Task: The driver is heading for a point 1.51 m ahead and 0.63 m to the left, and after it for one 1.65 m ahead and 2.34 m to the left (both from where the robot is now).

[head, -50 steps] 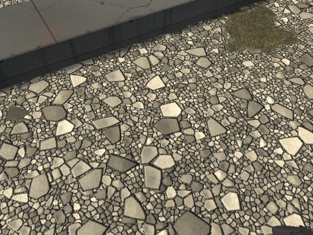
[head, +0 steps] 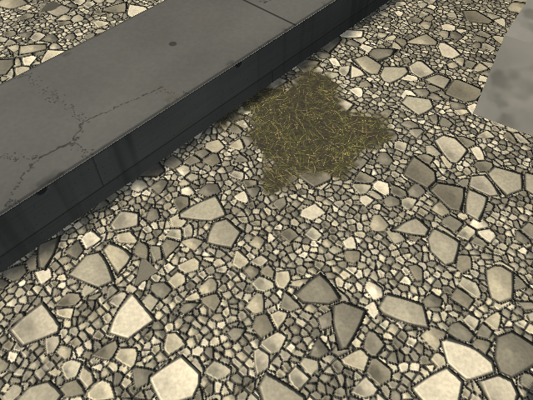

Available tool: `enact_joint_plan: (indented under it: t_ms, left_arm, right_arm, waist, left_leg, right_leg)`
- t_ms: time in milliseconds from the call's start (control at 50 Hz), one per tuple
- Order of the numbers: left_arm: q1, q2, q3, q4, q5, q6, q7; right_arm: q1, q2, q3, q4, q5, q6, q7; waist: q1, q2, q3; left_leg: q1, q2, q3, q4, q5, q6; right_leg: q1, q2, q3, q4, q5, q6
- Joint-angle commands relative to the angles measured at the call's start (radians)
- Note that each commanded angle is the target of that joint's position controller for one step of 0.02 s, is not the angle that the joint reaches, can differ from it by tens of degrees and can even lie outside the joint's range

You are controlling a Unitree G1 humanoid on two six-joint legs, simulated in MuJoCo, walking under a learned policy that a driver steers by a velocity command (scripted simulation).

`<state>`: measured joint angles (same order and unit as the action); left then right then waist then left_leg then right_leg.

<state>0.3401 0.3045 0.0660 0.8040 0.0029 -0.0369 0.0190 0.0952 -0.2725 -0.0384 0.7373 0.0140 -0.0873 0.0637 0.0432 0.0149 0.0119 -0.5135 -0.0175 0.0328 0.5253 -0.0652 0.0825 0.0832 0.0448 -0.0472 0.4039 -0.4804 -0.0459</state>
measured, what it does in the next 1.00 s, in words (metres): walks ahead, turning left: right foot, then left foot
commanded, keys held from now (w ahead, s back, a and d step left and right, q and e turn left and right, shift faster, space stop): w+q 0.96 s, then w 0.04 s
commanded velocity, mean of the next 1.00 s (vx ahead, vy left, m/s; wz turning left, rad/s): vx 0.50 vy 0.00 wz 0.54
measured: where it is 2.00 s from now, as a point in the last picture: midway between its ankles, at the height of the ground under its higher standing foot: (171, 239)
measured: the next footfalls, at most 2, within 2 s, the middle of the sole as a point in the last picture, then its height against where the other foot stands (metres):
right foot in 0.46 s outside the picture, level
left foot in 0.96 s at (182, 339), level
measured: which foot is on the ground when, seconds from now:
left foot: down 0.00-0.46, up 0.48-0.94, down 0.96-1.00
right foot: down 0.00-0.02, up 0.04-0.44, down 0.46-0.96, up 0.98-1.00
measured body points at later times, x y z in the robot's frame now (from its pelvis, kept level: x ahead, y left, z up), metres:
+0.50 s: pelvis +0.30 -0.01 +0.01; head +0.33 -0.01 +0.45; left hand +0.45 +0.29 -0.06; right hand +0.42 -0.28 -0.11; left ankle +0.14 +0.08 -0.69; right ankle +0.43 -0.09 -0.72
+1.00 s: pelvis +0.53 +0.12 +0.00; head +0.56 +0.15 +0.44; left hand +0.37 +0.37 -0.13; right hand +0.86 +0.06 -0.07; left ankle +0.58 +0.25 -0.72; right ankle +0.44 -0.09 -0.69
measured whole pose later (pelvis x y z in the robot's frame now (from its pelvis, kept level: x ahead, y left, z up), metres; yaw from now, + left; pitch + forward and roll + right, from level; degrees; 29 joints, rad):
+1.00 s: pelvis +0.53 +0.12 +0.00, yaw +35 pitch +2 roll -1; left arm 0.35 0.31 0.07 0.84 0.02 -0.05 0.00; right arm 0.06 -0.29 -0.05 0.60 -0.06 -0.02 0.05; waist 0.07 0.00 0.06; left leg -0.52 -0.02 0.05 0.62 -0.12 0.10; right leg -0.02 -0.11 -0.21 0.71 -0.52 0.04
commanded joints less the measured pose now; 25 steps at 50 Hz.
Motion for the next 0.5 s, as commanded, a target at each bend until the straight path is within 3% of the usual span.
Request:
enact_joint_plan:
  t_ms: [20,40,60,80,100,120,180,220,280,320,380,420,440,460,480,500]
  left_arm:
    - [0.088,0.046,-0.006,-0.114,0.023,-0.027,0.002]
    - [0.044,0.066,-0.012,-0.105,0.012,-0.059,-0.013]
    - [-0.058,0.124,0.002,-0.14,-0.03,-0.083,-0.029]
    - [-0.124,0.123,-0.002,-0.16,-0.034,-0.097,-0.031]
    - [-0.15,0.12,0.001,-0.166,-0.01,-0.102,-0.028]
    - [-0.141,0.123,0.008,-0.167,0.006,-0.095,-0.023]
    - [-0.093,0.09,0.004,-0.165,0.017,-0.068,-0.015]
    - [-0.151,0.065,-0.007,-0.184,0.018,-0.061,-0.01]
    - [-0.27,0.036,-0.019,-0.208,0.012,-0.068,-0.014]
    - [-0.323,0.047,-0.016,-0.221,-0.002,-0.075,-0.021]
    - [-0.335,0.085,0.001,-0.228,-0.011,-0.086,-0.031]
    - [-0.272,0.106,0.015,-0.213,-0.014,-0.095,-0.033]
    - [-0.191,0.127,0.028,-0.194,-0.008,-0.099,-0.028]
    - [-0.062,0.174,0.043,-0.184,0.01,-0.103,-0.019]
    - [0.045,0.262,0.066,-0.156,0.026,-0.089,-0.017]
    - [0.063,0.205,0.058,-0.144,-0.001,-0.081,-0.024]
  right_arm:
    - [0.332,-0.318,-0.104,-0.015,-0.001,-0.003,-0.018]
    - [0.362,-0.234,-0.083,-0.003,0.013,-0.001,-0.018]
    - [0.312,-0.193,-0.07,-0.013,0.009,0.003,-0.026]
    - [0.247,-0.177,-0.065,-0.032,0.004,0.007,-0.03]
    - [0.191,-0.157,-0.057,-0.046,0.0,0.011,-0.033]
    - [0.159,-0.139,-0.048,-0.06,-0.01,0.011,-0.037]
    - [0.131,-0.15,-0.052,-0.076,-0.007,0.014,-0.05]
    - [0.148,-0.18,-0.063,-0.07,-0.002,0.014,-0.062]
    - [0.196,-0.189,-0.068,-0.053,0.009,0.026,-0.074]
    - [0.238,-0.19,-0.069,-0.039,0.013,0.036,-0.078]
    - [0.261,-0.179,-0.068,-0.033,0.016,0.047,-0.082]
    - [0.24,-0.174,-0.07,-0.042,0.011,0.052,-0.083]
    - [0.235,-0.147,-0.061,-0.048,0.007,0.052,-0.08]
    - [0.234,-0.088,-0.039,-0.065,-0.004,0.047,-0.074]
    - [0.365,-0.02,-0.017,-0.092,0.014,0.036,-0.074]
    - [0.374,-0.1,-0.026,-0.086,0.026,0.032,-0.075]
  waist:
    - [-0.109,0.196,-0.343]
    - [-0.149,0.179,-0.412]
    - [-0.163,0.122,-0.262]
    - [-0.142,0.03,-0.158]
    - [-0.105,-0.025,-0.076]
    - [-0.068,-0.009,-0.046]
    - [-0.025,0.042,-0.033]
    - [-0.039,0.042,-0.016]
    - [-0.093,0.055,-0.015]
    - [-0.117,0.064,-0.021]
    - [-0.106,0.082,-0.027]
    - [-0.061,0.108,-0.036]
    - [-0.017,0.102,-0.077]
    - [0.042,0.026,-0.195]
    - [0.008,-0.264,-0.335]
    - [0.018,-0.307,-0.316]
  left_leg:
    - [0.839,0.292,-0.595,-0.022,-0.078,0.298]
    - [0.946,0.34,-0.862,-0.188,-0.234,0.327]
    - [0.848,0.314,-0.728,-0.218,-0.302,0.267]
    - [0.692,0.278,-0.617,-0.236,-0.265,0.232]
    - [0.54,0.244,-0.537,-0.259,-0.173,0.217]
    - [0.437,0.211,-0.48,-0.282,-0.075,0.21]
    - [0.289,0.163,-0.378,-0.312,0.098,0.219]
    - [0.228,0.13,-0.316,-0.317,0.136,0.202]
    - [0.188,0.079,-0.276,-0.292,0.057,0.148]
    - [0.217,0.092,-0.316,-0.267,0.0,0.135]
    - [0.32,0.129,-0.415,-0.18,-0.059,0.112]
    - [0.343,0.137,-0.459,-0.107,-0.044,0.089]
    - [0.322,0.1,-0.439,-0.024,-0.016,0.062]
    - [0.234,0.045,-0.369,0.211,-0.082,0.027]
    - [-0.095,-0.102,-0.214,0.547,-0.44,-0.044]
    - [-0.262,-0.031,-0.207,0.722,-0.523,-0.061]
  right_leg:
    - [-0.6,-0.018,-0.001,0.851,0.393,0.053]
    - [-0.783,0.044,0.146,0.964,-0.067,0.053]
    - [-0.877,-0.026,0.187,0.982,-0.005,0.032]
    - [-0.871,-0.071,0.167,0.913,0.071,0.021]
    - [-0.834,-0.101,0.153,0.815,0.113,0.026]
    - [-0.764,-0.126,0.152,0.749,0.145,0.036]
    - [-0.685,-0.134,0.117,0.624,0.18,0.085]
    - [-0.666,-0.12,0.097,0.484,0.291,0.114]
    - [-0.577,-0.072,0.089,0.249,0.517,0.128]
    - [-0.545,-0.046,0.099,0.171,0.57,0.129]
    - [-0.528,-0.042,0.139,0.092,0.504,0.104]
    - [-0.445,-0.045,0.132,0.058,0.433,0.065]
    - [-0.318,-0.059,0.125,0.028,0.426,0.034]
    - [-0.092,-0.197,0.246,0.046,0.372,-0.029]
    - [0.252,-0.43,0.663,-0.01,0.196,-0.192]
    - [0.258,-0.489,0.873,-0.08,-0.046,-0.222]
